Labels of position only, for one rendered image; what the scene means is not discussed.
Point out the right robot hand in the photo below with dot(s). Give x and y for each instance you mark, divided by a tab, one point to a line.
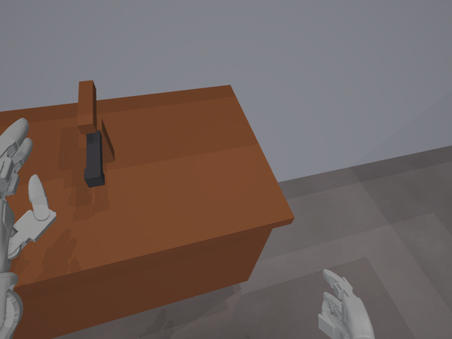
350	319

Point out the counter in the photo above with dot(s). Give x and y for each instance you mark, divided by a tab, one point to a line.
188	205

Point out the tap lever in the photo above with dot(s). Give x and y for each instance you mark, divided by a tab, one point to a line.
93	174

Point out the robot left forearm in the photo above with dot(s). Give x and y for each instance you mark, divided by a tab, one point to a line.
11	305

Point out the left robot hand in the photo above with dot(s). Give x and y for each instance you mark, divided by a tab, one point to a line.
14	151

